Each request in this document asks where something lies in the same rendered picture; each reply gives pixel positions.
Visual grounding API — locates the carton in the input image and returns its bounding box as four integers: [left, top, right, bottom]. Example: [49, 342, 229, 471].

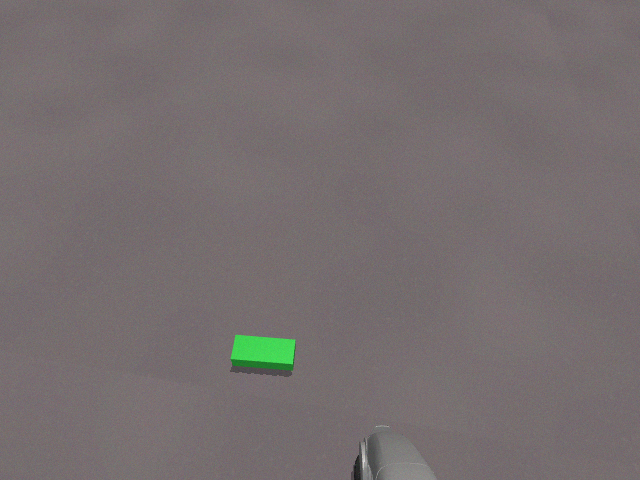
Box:
[231, 335, 296, 371]

